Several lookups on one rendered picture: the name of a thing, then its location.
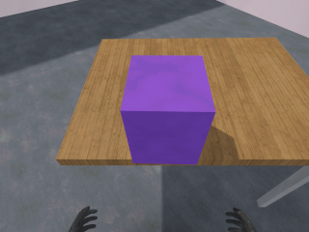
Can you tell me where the robot left hand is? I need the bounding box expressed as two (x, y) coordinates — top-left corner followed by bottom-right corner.
(69, 206), (98, 232)

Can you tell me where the robot right hand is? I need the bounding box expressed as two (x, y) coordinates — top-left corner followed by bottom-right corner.
(225, 207), (257, 232)

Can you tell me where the table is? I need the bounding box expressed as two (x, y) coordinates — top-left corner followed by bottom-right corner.
(56, 37), (309, 208)

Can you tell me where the carton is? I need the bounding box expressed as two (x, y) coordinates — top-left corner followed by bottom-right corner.
(120, 55), (215, 165)

